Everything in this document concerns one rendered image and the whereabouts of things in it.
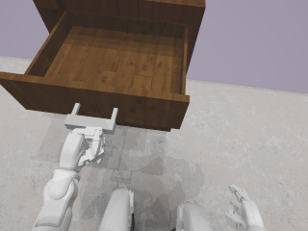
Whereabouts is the handle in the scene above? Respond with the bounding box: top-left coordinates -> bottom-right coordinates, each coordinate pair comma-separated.
64,103 -> 118,135

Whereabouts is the right robot thigh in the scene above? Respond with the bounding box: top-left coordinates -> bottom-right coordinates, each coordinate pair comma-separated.
176,203 -> 214,231

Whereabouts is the robot thigh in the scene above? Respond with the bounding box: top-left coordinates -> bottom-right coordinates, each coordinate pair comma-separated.
98,189 -> 134,231
176,203 -> 214,231

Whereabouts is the robot right hand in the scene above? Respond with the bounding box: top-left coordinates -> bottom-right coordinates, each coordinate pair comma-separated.
225,184 -> 265,231

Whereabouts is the robot left forearm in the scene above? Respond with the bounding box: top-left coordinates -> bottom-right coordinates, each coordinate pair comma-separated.
31,167 -> 81,231

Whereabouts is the drawer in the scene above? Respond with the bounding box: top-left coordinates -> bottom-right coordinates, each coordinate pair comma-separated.
0,10 -> 190,130

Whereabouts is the robot left hand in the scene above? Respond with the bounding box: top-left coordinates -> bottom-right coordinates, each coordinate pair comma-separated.
59,126 -> 107,173

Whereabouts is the left robot thigh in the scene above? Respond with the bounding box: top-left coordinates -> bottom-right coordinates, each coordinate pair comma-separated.
98,189 -> 134,231

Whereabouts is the cabinet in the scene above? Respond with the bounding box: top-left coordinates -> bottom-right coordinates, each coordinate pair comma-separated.
33,0 -> 206,132

